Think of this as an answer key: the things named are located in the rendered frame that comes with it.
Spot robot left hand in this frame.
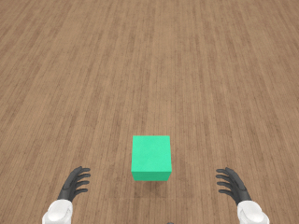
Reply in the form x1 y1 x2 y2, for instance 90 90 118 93
57 166 91 202

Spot carton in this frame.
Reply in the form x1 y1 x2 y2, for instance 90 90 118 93
131 135 172 181

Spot right robot forearm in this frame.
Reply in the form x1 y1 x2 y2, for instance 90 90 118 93
237 201 270 224

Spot left robot forearm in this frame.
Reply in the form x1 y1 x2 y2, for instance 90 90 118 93
42 199 73 224

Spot robot right hand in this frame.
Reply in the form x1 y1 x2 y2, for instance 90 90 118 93
215 167 252 206

